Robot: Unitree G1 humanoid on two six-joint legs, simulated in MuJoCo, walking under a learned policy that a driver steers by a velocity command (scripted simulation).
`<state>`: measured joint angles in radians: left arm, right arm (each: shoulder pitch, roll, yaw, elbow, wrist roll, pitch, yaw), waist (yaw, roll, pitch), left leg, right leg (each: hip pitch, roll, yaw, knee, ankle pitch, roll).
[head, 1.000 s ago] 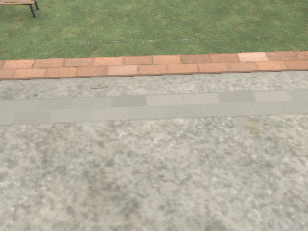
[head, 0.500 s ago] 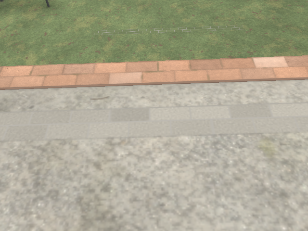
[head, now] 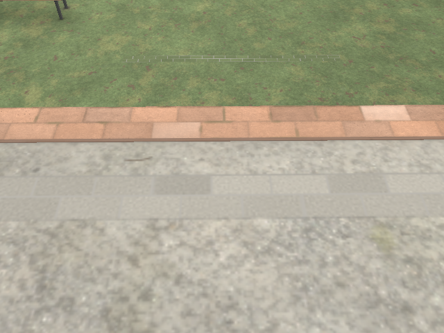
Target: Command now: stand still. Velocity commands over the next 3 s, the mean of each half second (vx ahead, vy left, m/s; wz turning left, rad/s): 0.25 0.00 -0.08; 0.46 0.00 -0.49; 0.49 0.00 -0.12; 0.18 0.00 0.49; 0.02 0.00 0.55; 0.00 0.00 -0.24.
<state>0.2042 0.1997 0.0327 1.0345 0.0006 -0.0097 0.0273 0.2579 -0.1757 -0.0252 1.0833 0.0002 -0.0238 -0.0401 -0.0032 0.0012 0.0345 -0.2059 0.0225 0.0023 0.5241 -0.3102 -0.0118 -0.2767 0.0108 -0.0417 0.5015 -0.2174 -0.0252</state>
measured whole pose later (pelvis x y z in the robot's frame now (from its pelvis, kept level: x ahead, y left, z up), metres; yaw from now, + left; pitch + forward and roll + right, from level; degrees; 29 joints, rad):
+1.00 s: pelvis +0.35 -0.04 +0.00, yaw -19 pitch +1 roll -1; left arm 0.24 0.24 0.07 0.87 -0.01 -0.07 -0.03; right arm 0.15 -0.26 -0.06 0.82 0.00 -0.14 -0.02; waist 0.02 0.02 0.03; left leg -0.61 0.13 -0.08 1.15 -0.28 -0.01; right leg -0.24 0.15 0.02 0.37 -0.14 -0.13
